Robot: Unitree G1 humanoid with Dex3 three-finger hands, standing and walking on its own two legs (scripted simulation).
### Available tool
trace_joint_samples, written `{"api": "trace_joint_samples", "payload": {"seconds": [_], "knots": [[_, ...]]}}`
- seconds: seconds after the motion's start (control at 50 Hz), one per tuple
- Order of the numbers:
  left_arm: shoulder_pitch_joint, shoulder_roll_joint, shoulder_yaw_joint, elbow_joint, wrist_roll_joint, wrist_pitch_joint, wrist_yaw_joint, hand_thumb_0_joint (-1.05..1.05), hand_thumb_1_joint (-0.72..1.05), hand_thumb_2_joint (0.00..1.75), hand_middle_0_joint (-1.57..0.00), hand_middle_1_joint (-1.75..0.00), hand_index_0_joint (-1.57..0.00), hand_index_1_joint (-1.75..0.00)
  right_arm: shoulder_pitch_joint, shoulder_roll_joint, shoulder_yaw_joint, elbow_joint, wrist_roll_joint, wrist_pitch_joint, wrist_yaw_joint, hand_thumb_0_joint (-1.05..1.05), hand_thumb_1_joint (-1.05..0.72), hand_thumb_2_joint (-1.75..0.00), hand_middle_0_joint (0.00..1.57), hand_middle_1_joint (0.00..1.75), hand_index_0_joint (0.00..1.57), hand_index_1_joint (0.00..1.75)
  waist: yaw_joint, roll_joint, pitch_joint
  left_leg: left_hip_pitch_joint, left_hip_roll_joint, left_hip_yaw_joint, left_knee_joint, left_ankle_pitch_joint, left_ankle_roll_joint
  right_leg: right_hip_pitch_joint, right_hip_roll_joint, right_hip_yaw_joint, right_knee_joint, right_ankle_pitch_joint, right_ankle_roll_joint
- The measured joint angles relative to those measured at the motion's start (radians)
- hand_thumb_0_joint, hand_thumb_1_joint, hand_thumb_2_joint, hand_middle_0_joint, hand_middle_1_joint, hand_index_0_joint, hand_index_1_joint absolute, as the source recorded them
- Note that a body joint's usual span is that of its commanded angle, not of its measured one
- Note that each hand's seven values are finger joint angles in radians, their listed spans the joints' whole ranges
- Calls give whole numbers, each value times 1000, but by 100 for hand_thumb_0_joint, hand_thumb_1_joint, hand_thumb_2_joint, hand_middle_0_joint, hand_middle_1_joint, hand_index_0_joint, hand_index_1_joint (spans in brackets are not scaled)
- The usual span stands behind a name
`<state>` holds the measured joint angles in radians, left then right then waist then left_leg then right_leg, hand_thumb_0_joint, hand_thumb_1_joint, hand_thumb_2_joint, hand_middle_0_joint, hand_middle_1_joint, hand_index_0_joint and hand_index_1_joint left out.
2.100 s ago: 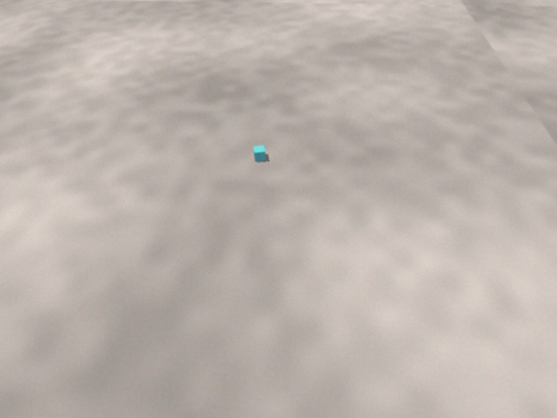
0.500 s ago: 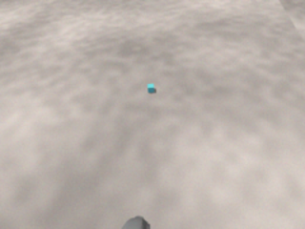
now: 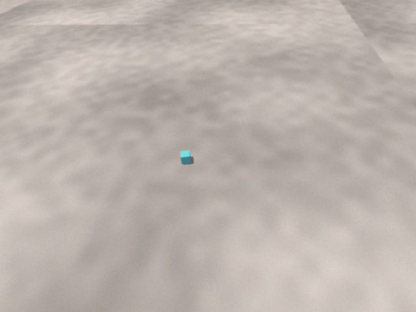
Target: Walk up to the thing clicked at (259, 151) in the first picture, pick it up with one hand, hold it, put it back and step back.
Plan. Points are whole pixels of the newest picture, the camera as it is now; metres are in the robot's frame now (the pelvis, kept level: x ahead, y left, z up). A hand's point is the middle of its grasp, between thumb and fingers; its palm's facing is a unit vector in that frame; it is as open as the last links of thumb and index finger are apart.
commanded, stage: walk up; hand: left
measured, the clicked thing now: (185, 156) +1.21 +0.21 -0.73
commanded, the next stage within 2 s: none
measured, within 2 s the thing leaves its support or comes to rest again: neither
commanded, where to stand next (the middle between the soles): +0.81 -0.08 m, yaw +4 degrees
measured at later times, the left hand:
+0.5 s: hand (116, 300) +0.21 +0.25 -0.16, palm faces +0.05 -0.94 -0.32, open 7.4 cm
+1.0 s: hand (151, 190) +0.48 +0.20 -0.11, palm faces +0.04 -0.91 -0.41, open 7.4 cm
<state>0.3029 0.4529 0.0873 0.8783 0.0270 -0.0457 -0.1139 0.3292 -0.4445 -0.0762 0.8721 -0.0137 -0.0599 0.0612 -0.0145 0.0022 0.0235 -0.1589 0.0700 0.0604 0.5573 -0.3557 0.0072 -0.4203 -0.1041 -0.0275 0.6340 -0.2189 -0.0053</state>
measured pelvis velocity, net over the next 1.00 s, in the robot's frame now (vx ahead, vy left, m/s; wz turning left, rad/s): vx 0.42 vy -0.09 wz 0.04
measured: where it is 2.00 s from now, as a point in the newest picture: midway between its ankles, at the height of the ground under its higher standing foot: (239, 218)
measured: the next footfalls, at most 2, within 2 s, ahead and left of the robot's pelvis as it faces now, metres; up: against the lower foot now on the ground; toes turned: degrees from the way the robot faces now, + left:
right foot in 0.02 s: +0.15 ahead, -0.15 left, +0.00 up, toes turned -4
left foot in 0.42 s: +0.33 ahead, +0.10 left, +0.00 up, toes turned +9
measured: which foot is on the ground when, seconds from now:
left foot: down 0.00-0.02, up 0.04-0.40, down 0.42-0.84, up 0.86-1.00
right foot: up 0.00-0.00, down 0.02-0.44, up 0.46-0.80, down 0.82-1.00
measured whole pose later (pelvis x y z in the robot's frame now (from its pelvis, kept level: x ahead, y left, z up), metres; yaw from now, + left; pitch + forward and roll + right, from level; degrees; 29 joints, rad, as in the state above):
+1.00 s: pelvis +0.42 -0.09 +0.00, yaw +2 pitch -3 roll +0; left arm 0.28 0.41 0.05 0.84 0.00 -0.08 -0.06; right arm 0.30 -0.45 -0.05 0.90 0.01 -0.05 0.03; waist 0.02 0.06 0.07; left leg -0.43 0.05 0.00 1.07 -0.38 0.03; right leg -0.29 -0.04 -0.08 0.57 -0.23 -0.03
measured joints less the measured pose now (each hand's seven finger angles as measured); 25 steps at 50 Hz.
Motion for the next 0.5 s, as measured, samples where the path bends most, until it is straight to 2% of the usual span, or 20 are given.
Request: {"api": "trace_joint_samples", "payload": {"seconds": [0.04, 0.06, 0.1, 0.14, 0.18, 0.26, 0.38, 0.42, 0.44, 0.46, 0.5], "knots": [[9, 16, 14, -5, 7, -18, 11, 1, 90, 90, -20, -30, -21, -30, 10, -14, -4, 12, -4, 9, -7, 1, -90, -90, 21, 30, 20, 30, 11, 20, -11, -35, 26, -24, 142, -85, 23, 33, 26, -19, -8, 23, 3], [5, 13, 17, -6, 9, -26, 23, 1, 90, 90, -20, -30, -21, -30, 7, -19, -5, 24, -1, 17, -14, 1, -90, -90, 21, 30, 20, 30, 20, 37, -9, -78, 19, -62, 263, -106, 26, 31, 38, -34, 30, -3, 5], [5, -5, 7, -10, 2, -32, 38, 1, 90, 90, -20, -30, -21, -30, -9, -27, -2, 49, 5, 31, -23, 1, -91, -90, 21, 30, 20, 30, 41, 58, -6, -167, -25, -107, 463, -92, 24, 56, 48, -48, 40, -42, -3], [15, -26, -7, -8, -5, -34, 44, 1, 90, 90, -20, -30, -21, -30, -27, -31, 3, 60, 14, 27, -22, 1, -91, -90, 20, 30, 20, 30, 54, 76, -2, -233, -46, -111, 532, -43, 24, 108, 58, -61, -9, -47, -11], [29, -38, -18, -2, -11, -35, 47, 1, 90, 90, -20, -30, -21, -30, -40, -25, 9, 57, 18, 16, -15, 1, -91, -90, 20, 30, 20, 30, 59, 82, -1, -284, -45, -101, 504, -2, 18, 163, 66, -75, -72, -41, -16], [56, -43, -26, -1, -13, -36, 49, 1, 90, 90, -20, -30, -21, -30, -62, 3, 20, 35, 10, 9, 4, 1, -91, -90, 20, 30, 20, 30, 70, 59, 15, -340, -29, -82, 345, 46, 0, 252, 76, -92, -162, -49, -23], [81, -28, -33, -11, -10, -26, 47, 1, 90, 90, -21, -30, -21, -30, -94, 36, 27, 12, 2, 8, 18, 1, -91, -90, 21, 30, 20, 30, 84, 6, 43, -306, -6, -18, 86, 149, 10, 342, 75, -115, -160, -141, -4], [93, -23, -39, -15, -13, -17, 48, 1, 90, 90, -21, -30, -21, -30, -97, 35, 23, -1, 0, -3, 16, 1, -91, -90, 21, 30, 20, 30, 83, -9, 42, -252, -21, 6, 12, 180, 25, 344, 63, -116, -83, -214, 1], [94, -22, -41, -13, -17, -12, 52, 1, 90, 90, -21, -30, -21, -30, -103, 36, 18, -8, -6, -12, 10, 1, -91, -90, 21, 30, 20, 30, 79, -25, 47, -244, -34, 15, 24, 213, 32, 320, 44, -107, 7, -249, -9], [87, -26, -42, -7, -21, -3, 58, 1, 90, 90, -21, -30, -21, -30, -110, 38, 14, -18, -12, -18, 2, 1, -91, -90, 21, 30, 20, 30, 73, -37, 56, -246, -41, 23, 67, 185, 32, 276, 41, -72, 131, -264, -20], [73, -31, -52, 7, -24, 14, 65, 1, 90, 90, -20, -30, -21, -30, -112, 45, 15, -36, 5, -26, -8, 1, -91, -90, 21, 30, 20, 30, 57, -46, 57, -229, -41, 27, 104, 128, 35, 174, 74, 2, 362, -268, -35]]}}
